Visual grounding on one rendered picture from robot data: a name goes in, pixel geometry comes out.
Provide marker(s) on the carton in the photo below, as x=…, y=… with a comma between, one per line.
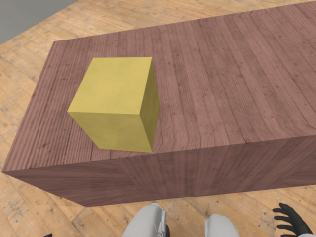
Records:
x=117, y=103

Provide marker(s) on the pedestal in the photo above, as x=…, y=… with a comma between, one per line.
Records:
x=237, y=112

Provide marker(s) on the left robot shin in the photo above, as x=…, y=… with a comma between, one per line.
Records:
x=164, y=232

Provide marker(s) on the right robot hand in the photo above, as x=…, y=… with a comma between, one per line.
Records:
x=298, y=226

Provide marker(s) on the left robot thigh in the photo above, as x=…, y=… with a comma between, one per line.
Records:
x=148, y=222

